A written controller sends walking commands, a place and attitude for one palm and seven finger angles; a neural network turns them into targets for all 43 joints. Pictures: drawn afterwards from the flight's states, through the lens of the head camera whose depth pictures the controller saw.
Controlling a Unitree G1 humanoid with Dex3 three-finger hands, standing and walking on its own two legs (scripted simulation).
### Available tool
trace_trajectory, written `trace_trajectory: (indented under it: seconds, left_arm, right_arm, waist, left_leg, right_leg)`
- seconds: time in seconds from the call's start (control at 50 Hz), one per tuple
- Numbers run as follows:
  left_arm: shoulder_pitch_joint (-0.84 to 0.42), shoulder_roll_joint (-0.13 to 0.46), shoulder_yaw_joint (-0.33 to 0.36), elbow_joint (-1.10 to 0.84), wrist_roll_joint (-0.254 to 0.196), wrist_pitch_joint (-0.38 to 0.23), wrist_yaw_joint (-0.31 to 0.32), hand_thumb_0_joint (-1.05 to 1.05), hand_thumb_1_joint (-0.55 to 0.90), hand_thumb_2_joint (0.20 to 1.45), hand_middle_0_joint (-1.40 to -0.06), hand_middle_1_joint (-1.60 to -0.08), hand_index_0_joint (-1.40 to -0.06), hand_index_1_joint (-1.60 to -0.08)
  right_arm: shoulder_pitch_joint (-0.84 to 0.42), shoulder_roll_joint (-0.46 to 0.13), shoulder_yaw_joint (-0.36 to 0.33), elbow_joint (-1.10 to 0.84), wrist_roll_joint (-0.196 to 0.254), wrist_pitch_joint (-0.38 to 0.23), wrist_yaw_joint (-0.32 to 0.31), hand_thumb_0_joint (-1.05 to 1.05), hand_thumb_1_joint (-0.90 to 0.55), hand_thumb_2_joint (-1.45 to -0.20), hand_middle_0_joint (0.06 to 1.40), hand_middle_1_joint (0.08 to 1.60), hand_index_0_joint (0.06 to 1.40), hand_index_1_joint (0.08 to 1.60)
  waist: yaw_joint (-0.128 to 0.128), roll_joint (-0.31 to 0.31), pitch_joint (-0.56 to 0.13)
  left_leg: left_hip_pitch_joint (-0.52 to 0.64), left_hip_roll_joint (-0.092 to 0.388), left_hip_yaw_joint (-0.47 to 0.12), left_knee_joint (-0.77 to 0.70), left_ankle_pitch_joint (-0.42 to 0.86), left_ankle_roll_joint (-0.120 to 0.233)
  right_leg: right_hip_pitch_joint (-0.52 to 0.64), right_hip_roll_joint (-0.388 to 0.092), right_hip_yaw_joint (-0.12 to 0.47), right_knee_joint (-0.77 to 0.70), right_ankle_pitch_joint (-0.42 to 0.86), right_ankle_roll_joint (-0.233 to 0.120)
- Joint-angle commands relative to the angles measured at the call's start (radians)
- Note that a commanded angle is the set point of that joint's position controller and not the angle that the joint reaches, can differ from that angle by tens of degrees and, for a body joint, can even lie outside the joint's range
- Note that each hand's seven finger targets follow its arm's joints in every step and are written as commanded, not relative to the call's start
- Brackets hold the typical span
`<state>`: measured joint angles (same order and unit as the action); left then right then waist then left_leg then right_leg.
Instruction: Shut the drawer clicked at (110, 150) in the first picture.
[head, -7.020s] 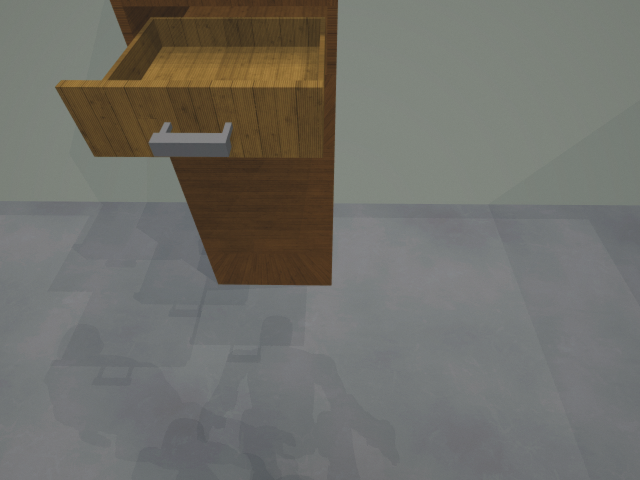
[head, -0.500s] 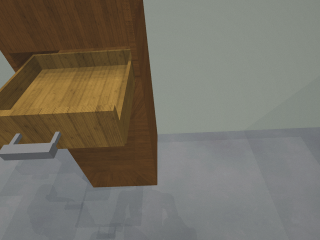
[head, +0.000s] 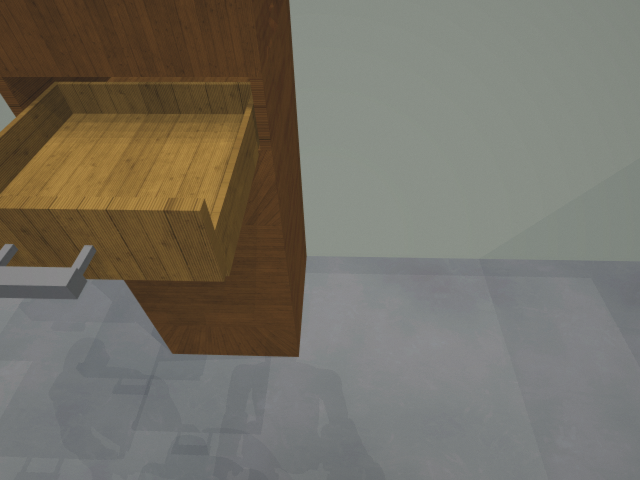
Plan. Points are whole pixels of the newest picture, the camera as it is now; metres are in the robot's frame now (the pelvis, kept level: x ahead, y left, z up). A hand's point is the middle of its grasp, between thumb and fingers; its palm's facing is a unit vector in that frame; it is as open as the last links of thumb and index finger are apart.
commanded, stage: come to a stop and stand still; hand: left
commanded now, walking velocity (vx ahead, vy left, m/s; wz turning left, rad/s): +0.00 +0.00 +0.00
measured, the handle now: (37, 267) +0.31 +0.34 +0.14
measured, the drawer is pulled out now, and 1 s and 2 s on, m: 0.30 0.30 0.30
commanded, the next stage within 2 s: look again from close up in 0.04 s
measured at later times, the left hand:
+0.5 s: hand out of the picture +0.01 +0.20 -0.17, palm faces +0.02 -0.98 -0.19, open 7.3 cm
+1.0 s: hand (153, 396) +0.20 +0.20 +0.05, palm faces +0.06 -1.00 -0.01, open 6.6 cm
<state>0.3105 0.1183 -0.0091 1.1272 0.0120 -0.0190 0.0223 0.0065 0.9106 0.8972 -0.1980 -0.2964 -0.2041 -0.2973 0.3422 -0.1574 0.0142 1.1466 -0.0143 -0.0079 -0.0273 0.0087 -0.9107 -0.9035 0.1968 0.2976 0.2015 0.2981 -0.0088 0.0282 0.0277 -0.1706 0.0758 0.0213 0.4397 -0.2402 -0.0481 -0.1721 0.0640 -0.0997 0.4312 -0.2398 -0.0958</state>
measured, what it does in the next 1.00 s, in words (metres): stands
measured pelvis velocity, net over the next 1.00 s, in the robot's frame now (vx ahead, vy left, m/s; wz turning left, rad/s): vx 0.00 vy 0.04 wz -0.01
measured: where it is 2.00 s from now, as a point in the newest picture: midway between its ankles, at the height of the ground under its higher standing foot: outside the picture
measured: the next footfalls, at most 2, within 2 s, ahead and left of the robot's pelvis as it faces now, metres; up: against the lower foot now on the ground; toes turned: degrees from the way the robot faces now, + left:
none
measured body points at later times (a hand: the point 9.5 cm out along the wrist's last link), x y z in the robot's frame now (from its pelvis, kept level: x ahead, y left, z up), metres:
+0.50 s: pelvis +0.01 +0.03 +0.00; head +0.02 +0.02 +0.45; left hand +0.01 +0.25 -0.15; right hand +0.00 -0.18 -0.16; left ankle +0.00 +0.16 -0.74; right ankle +0.00 -0.05 -0.74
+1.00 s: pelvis +0.00 +0.04 -0.02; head -0.02 +0.03 +0.43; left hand +0.19 +0.25 +0.05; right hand +0.17 -0.21 -0.09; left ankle +0.00 +0.16 -0.74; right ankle +0.00 -0.05 -0.74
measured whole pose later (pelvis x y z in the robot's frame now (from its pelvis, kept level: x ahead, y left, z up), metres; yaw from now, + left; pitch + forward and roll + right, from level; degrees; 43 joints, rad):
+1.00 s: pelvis +0.00 +0.04 -0.02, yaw +0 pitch +3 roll +1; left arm 0.45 0.13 0.08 -0.01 -0.21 -0.37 -0.13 0.01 0.93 0.90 -0.31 -0.43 -0.32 -0.43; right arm 0.19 -0.25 -0.05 0.68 0.02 -0.28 -0.02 0.02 -0.91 -0.90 0.20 0.30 0.20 0.30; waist -0.02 0.02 -0.10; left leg -0.38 0.01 0.06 0.67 -0.34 0.00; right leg -0.41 -0.02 -0.06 0.71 -0.35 -0.03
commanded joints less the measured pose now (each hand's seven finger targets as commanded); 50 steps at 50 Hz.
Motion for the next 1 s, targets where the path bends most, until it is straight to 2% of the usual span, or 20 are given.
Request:
trace_trajectory:
  seconds: [0.0, 0.18, 0.3, 0.56, 0.68, 0.7, 0.72, 0.74, 0.76, 0.78, 0.8, 0.82, 0.84, 0.86, 0.88, 0.9, 0.92, 0.94, 0.96, 0.98]
  left_arm:
    - [0.049, 0.143, 0.024, -0.028, -0.006, -0.019, 0.015, 0.0, 0.9, 0.9, -0.2, -0.3, -0.2, -0.3]
    - [0.051, 0.137, 0.024, -0.027, -0.005, -0.019, 0.014, 0.0, 0.9, 0.9, -0.2, -0.3, -0.2, -0.3]
    - [0.041, 0.132, 0.021, -0.032, -0.004, -0.016, 0.011, 0.0, 0.9, 0.9, -0.2, -0.3, -0.2, -0.3]
    - [0.024, 0.143, 0.023, -0.039, -0.001, -0.014, 0.009, 0.0, 0.9, 0.9, -0.2, -0.3, -0.2, -0.3]
    - [0.024, 0.146, 0.024, -0.04, -0.002, -0.014, 0.009, 0.0, 0.9, 0.9, -0.2, -0.3, -0.2, -0.3]
    - [0.115, 0.146, 0.025, 0.003, 0.008, -0.032, 0.056, 0.0, 0.9, 0.9, -0.2, -0.3, -0.2, -0.3]
    - [-0.618, 0.358, 0.099, -1.541, -0.216, -0.256, 0.031, 0.0, 0.9, 0.9, -0.22, -0.322, -0.22, -0.322]
    - [-0.192, 0.316, 0.133, -1.302, -0.123, -0.2, 0.074, 0.0, 0.9, 0.9, -0.24, -0.343, -0.24, -0.343]
    - [-0.148, 0.24, 0.086, -1.267, -0.147, -0.153, 0.13, 0.0, 0.9, 0.9, -0.26, -0.365, -0.26, -0.365]
    - [0.16, 0.014, -0.029, -1.038, -0.137, -0.047, 0.119, 0.0, 0.9, 0.9, -0.28, -0.387, -0.28, -0.387]
    - [-0.013, 0.016, -0.041, -1.268, -0.188, -0.072, 0.094, 0.0, 0.9, 0.9, -0.3, -0.408, -0.3, -0.408]
    - [0.015, 0.094, 0.039, -1.274, -0.176, -0.116, 0.078, 0.0, 0.9, 0.9, -0.32, -0.43, -0.32, -0.43]
    - [0.089, 0.065, 0.03, -1.224, -0.169, -0.161, 0.055, 0.0, 0.9, 0.9, -0.34, -0.452, -0.34, -0.452]
    - [0.279, 0.055, 0.068, -1.11, -0.178, -0.191, 0.018, 0.0, 0.9, 0.9, -0.36, -0.473, -0.36, -0.473]
    - [0.377, 0.015, 0.052, -1.084, -0.191, -0.24, -0.035, 0.0, 0.9, 0.9, -0.38, -0.495, -0.38, -0.495]
    - [0.471, -0.003, 0.06, -1.067, -0.215, -0.302, -0.096, 0.0, 0.9, 0.9, -0.4, -0.517, -0.4, -0.517]
    - [0.55, -0.019, 0.063, -1.072, -0.24, -0.365, -0.166, 0.0, 0.9, 0.9, -0.42, -0.538, -0.42, -0.538]
    - [0.578, 0.007, 0.09, -1.09, -0.26, -0.425, -0.235, 0.0, 0.9, 0.9, -0.44, -0.56, -0.44, -0.56]
    - [0.606, 0.063, 0.149, -1.101, -0.274, -0.471, -0.305, 0.0, 0.9, 0.9, -0.46, -0.582, -0.46, -0.582]
    - [0.565, 0.128, 0.194, -1.175, -0.281, -0.499, -0.351, 0.0, 0.9, 0.9, -0.48, -0.603, -0.48, -0.603]
  right_arm:
    - [0.065, -0.045, -0.009, -0.02, 0.001, -0.012, -0.009, 0.0, -0.9, -0.9, 0.2, 0.3, 0.2, 0.3]
    - [0.06, -0.05, -0.011, -0.024, 0.002, -0.019, -0.012, 0.0, -0.9, -0.9, 0.2, 0.3, 0.2, 0.3]
    - [0.042, -0.057, -0.012, -0.027, 0.001, -0.026, -0.013, 0.0, -0.9, -0.9, 0.2, 0.3, 0.2, 0.3]
    - [0.015, -0.083, -0.017, -0.03, 0.003, -0.032, -0.013, 0.0, -0.9, -0.9, 0.2, 0.3, 0.2, 0.3]
    - [0.002, -0.09, -0.017, -0.028, 0.002, -0.033, -0.013, 0.0, -0.9, -0.9, 0.2, 0.3, 0.2, 0.3]
    - [-0.11, -0.107, -0.024, -0.095, 0.012, -0.034, -0.002, 0.0, -0.9, -0.9, 0.2, 0.3, 0.2, 0.3]
    - [-0.092, -0.285, -0.041, -0.451, 0.061, -0.188, -0.048, 0.0, -0.9, -0.9, 0.2, 0.3, 0.2, 0.3]
    - [-0.178, -0.18, -0.018, -0.402, 0.038, -0.272, -0.082, 0.0, -0.9, -0.9, 0.2, 0.3, 0.2, 0.3]
    - [-0.178, -0.199, -0.036, -0.352, 0.046, -0.3, -0.084, 0.0, -0.9, -0.9, 0.2, 0.3, 0.2, 0.3]
    - [-0.137, -0.141, -0.034, -0.353, 0.06, -0.294, -0.075, 0.0, -0.9, -0.9, 0.2, 0.3, 0.2, 0.3]
    - [-0.171, -0.179, -0.036, -0.448, 0.07, -0.311, -0.071, 0.0, -0.9, -0.9, 0.2, 0.3, 0.2, 0.3]
    - [-0.17, -0.204, -0.063, -0.463, 0.055, -0.328, -0.072, 0.0, -0.9, -0.9, 0.2, 0.3, 0.2, 0.3]
    - [-0.171, -0.199, -0.069, -0.494, 0.038, -0.342, -0.069, 0.0, -0.9, -0.9, 0.2, 0.3, 0.2, 0.3]
    - [-0.188, -0.195, -0.084, -0.535, 0.041, -0.345, -0.058, 0.0, -0.9, -0.9, 0.2, 0.3, 0.2, 0.3]
    - [-0.19, -0.187, -0.084, -0.565, 0.036, -0.341, -0.041, 0.0, -0.9, -0.9, 0.2, 0.3, 0.2, 0.3]
    - [-0.213, -0.187, -0.092, -0.589, 0.032, -0.337, -0.024, 0.0, -0.9, -0.9, 0.2, 0.3, 0.2, 0.3]
    - [-0.221, -0.188, -0.1, -0.609, 0.03, -0.33, -0.004, 0.0, -0.9, -0.9, 0.2, 0.3, 0.2, 0.3]
    - [-0.234, -0.195, -0.107, -0.636, 0.031, -0.324, 0.016, 0.0, -0.9, -0.9, 0.2, 0.3, 0.2, 0.3]
    - [-0.233, -0.206, -0.117, -0.663, 0.035, -0.314, 0.036, 0.0, -0.9, -0.9, 0.2, 0.3, 0.2, 0.3]
    - [-0.257, -0.216, -0.118, -0.705, 0.034, -0.307, 0.042, 0.0, -0.9, -0.9, 0.2, 0.3, 0.2, 0.3]
  waist:
    - [0.005, -0.041, 0.066]
    - [0.008, -0.042, 0.043]
    - [0.013, -0.017, 0.053]
    - [0.015, -0.037, 0.023]
    - [0.016, -0.023, 0.023]
    - [0.054, -0.061, 0.046]
    - [-0.075, 0.113, -0.437]
    - [0.032, 0.276, -0.432]
    - [0.0, 0.267, -0.339]
    - [-0.008, 0.127, -0.207]
    - [-0.019, 0.022, -0.067]
    - [-0.036, -0.071, -0.071]
    - [-0.029, -0.199, -0.014]
    - [0.02, -0.258, -0.006]
    - [0.046, -0.329, -0.016]
    - [0.066, -0.348, 0.001]
    - [0.082, -0.356, -0.026]
    - [0.087, -0.313, -0.045]
    - [0.1, -0.235, -0.081]
    - [0.099, -0.156, -0.121]
  left_leg:
    - [-0.048, 0.005, 0.003, -0.036, 0.04, 0.049]
    - [-0.038, 0.016, -0.006, -0.06, 0.078, 0.05]
    - [-0.031, 0.031, -0.029, -0.087, 0.113, 0.058]
    - [-0.006, 0.038, -0.049, -0.095, 0.15, 0.072]
    - [0.004, 0.039, -0.048, -0.093, 0.164, 0.075]
    - [-0.091, 0.039, 0.013, 0.153, 0.186, 0.044]
    - [0.182, -0.083, -0.003, -0.005, 0.235, 0.086]
    - [0.207, -0.069, 0.033, -0.021, 0.354, 0.098]
    - [0.121, -0.057, 0.016, -0.007, 0.28, 0.068]
    - [0.044, -0.046, 0.0, -0.016, 0.252, 0.078]
    - [-0.017, -0.048, -0.041, -0.017, 0.193, 0.077]
    - [-0.036, -0.058, -0.028, 0.02, 0.133, 0.082]
    - [-0.105, -0.07, -0.028, 0.048, 0.087, 0.086]
    - [-0.149, -0.074, -0.029, 0.074, 0.073, 0.083]
    - [-0.211, -0.08, -0.025, 0.108, 0.065, 0.073]
    - [-0.273, -0.083, -0.018, 0.145, 0.056, 0.061]
    - [-0.307, -0.088, -0.01, 0.182, 0.066, 0.052]
    - [-0.337, -0.096, -0.002, 0.218, 0.075, 0.043]
    - [-0.339, -0.107, 0.007, 0.256, 0.095, 0.033]
    - [-0.352, -0.112, 0.022, 0.282, 0.094, 0.034]
  right_leg:
    - [-0.037, -0.188, 0.205, -0.176, 0.041, 0.065]
    - [-0.004, -0.174, 0.178, -0.141, 0.119, 0.065]
    - [-0.016, -0.163, 0.153, -0.102, 0.115, 0.046]
    - [-0.007, -0.165, 0.142, -0.065, 0.137, 0.045]
    - [-0.01, -0.169, 0.142, -0.061, 0.151, 0.045]
    - [-0.006, -0.247, 0.218, -0.058, 0.663, 0.098]
    - [0.091, -0.158, 0.181, 0.013, 0.494, 0.07]
    - [0.104, -0.093, 0.138, 0.048, 0.306, 0.04]
    - [0.022, -0.088, 0.079, 0.032, 0.167, 0.046]
    - [-0.038, -0.086, 0.05, 0.022, 0.145, 0.06]
    - [-0.084, -0.087, 0.037, 0.023, 0.121, 0.073]
    - [-0.149, -0.083, 0.031, 0.009, 0.043, 0.078]
    - [-0.208, -0.077, 0.023, 0.009, -0.032, 0.088]
    - [-0.218, -0.075, 0.028, 0.026, -0.07, 0.087]
    - [-0.235, -0.071, 0.024, 0.073, -0.064, 0.091]
    - [-0.243, -0.071, 0.025, 0.119, -0.03, 0.091]
    - [-0.23, -0.074, 0.028, 0.168, 0.051, 0.092]
    - [-0.224, -0.082, 0.038, 0.211, 0.132, 0.091]
    - [-0.201, -0.093, 0.063, 0.252, 0.2, 0.081]
    - [-0.199, -0.103, 0.079, 0.275, 0.214, 0.076]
